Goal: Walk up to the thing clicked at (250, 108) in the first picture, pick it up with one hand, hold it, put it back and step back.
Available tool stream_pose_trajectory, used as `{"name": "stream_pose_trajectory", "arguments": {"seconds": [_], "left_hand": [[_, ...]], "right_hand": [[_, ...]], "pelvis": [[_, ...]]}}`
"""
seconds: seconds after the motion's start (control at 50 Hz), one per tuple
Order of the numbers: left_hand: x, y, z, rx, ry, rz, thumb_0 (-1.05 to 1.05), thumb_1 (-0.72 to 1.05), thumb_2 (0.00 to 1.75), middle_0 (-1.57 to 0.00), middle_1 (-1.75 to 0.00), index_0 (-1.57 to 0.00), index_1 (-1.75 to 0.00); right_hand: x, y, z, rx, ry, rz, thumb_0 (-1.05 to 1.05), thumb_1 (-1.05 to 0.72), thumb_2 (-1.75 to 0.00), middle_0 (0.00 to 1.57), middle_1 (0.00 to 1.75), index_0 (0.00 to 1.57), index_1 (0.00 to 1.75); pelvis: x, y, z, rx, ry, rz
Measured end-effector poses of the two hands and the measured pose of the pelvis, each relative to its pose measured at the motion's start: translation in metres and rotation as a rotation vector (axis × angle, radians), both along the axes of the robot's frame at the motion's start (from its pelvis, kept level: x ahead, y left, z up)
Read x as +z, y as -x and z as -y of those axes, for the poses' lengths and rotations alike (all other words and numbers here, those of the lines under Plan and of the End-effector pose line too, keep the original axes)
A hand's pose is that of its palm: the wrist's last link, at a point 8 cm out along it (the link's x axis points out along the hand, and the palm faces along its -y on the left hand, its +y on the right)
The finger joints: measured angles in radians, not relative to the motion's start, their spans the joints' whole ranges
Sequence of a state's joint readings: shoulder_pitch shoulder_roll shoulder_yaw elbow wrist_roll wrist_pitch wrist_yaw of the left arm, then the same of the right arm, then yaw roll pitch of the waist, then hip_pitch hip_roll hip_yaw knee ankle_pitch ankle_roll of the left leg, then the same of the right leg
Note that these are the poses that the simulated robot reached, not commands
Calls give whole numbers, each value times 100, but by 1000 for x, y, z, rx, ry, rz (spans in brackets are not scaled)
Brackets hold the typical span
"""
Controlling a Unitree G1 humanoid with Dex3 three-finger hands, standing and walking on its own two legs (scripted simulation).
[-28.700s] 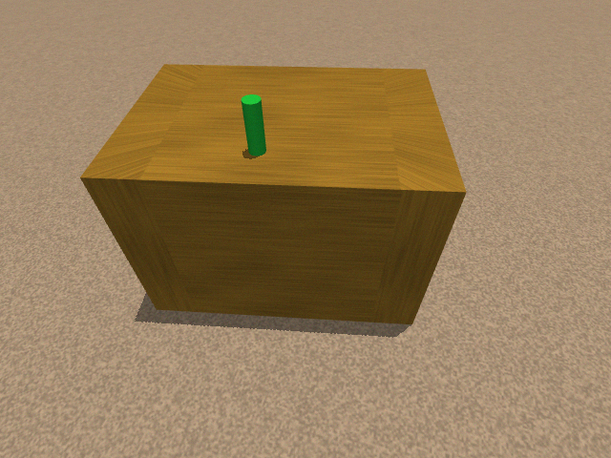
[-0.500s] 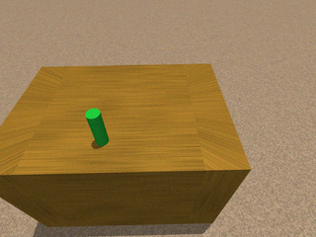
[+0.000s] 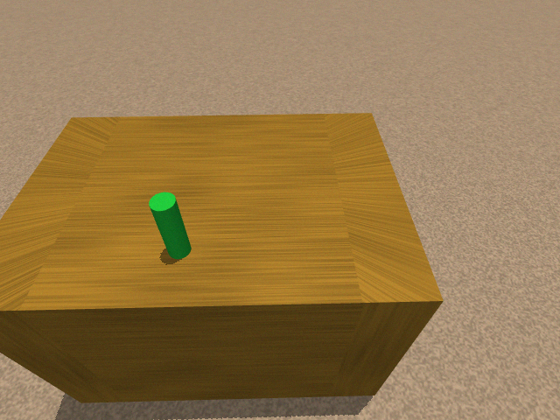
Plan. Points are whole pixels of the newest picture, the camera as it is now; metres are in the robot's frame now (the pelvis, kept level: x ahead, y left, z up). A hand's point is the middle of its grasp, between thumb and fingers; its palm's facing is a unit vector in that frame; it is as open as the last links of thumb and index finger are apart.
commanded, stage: stand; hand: left
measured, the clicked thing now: (171, 227) +0.49 +0.23 -0.06
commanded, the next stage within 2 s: step back in 0.14 s
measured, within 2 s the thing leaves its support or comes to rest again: neither
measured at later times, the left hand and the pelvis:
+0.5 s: hand out of the picture +0.04 +0.27 -0.17, palm faces -0.05 -0.91 -0.42, open 7.4 cm; pelvis -0.06 +0.00 -0.02, yaw +0 degrees
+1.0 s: hand out of the picture -0.06 +0.27 -0.18, palm faces -0.09 -0.92 -0.39, open 7.4 cm; pelvis -0.17 +0.01 -0.03, yaw -4 degrees
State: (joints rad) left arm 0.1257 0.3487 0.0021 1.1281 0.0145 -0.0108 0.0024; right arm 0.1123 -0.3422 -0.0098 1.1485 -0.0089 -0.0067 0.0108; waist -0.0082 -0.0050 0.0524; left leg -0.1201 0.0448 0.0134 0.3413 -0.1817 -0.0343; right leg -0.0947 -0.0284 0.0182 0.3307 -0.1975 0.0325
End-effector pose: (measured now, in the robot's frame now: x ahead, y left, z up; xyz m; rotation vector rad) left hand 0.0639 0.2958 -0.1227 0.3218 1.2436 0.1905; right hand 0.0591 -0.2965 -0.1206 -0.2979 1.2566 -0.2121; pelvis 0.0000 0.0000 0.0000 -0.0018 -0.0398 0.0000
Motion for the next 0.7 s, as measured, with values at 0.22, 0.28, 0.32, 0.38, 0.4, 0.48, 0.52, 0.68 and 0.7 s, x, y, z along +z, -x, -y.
{"name": "stream_pose_trajectory", "arguments": {"seconds": [0.22,0.28,0.32,0.38,0.4,0.48,0.52,0.68,0.7], "left_hand": [[-1,-1,-6,19,-14,14,1,90,90,-21,-30,-20,-30],[-3,0,-11,13,-40,18,1,90,90,-21,-30,-20,-30],[-4,4,-12,4,-59,20,1,91,90,-20,-30,-20,-30],[-5,13,-10,-5,-76,23,1,91,90,-20,-30,-20,-30],[-5,17,-9,-11,-78,23,1,91,90,-20,-30,-20,-30],[-3,29,-11,-30,-80,22,1,90,90,-21,-30,-20,-30],[-4,31,-15,-36,-79,36,1,90,90,-21,-30,-21,-30],[-22,39,-34,-20,-36,117,1,90,90,-21,-30,-20,-30],[-21,43,-34,-19,-31,109,1,90,90,-20,-30,-20,-30]], "right_hand": [[-2,-3,3,-2,3,9,1,-90,-89,20,30,21,30],[-6,-3,10,-2,9,18,1,-90,-89,20,30,21,30],[-9,-2,17,-1,14,27,1,-90,-89,20,30,21,30],[-16,0,28,1,24,40,1,-90,-89,20,30,21,30],[-17,1,30,3,30,40,1,-90,-89,20,30,21,30],[-16,13,28,8,42,47,1,-90,-89,20,30,20,30],[-14,24,24,17,49,39,1,-90,-89,20,30,20,30],[-7,89,-5,55,84,-46,1,-90,-89,20,30,20,30],[-3,96,-7,49,83,-49,1,-90,-89,20,30,21,30]], "pelvis": [[-4,9,1,-3,-4,-9],[-9,21,5,-5,-11,-12],[-14,28,9,-7,-13,-13],[-21,40,13,0,-4,-9],[-22,44,12,-2,-7,-8],[-21,60,4,-7,-19,-16],[-22,67,0,-1,-15,-26],[-27,101,-20,18,9,-9],[-23,104,-20,18,17,-10]]}}
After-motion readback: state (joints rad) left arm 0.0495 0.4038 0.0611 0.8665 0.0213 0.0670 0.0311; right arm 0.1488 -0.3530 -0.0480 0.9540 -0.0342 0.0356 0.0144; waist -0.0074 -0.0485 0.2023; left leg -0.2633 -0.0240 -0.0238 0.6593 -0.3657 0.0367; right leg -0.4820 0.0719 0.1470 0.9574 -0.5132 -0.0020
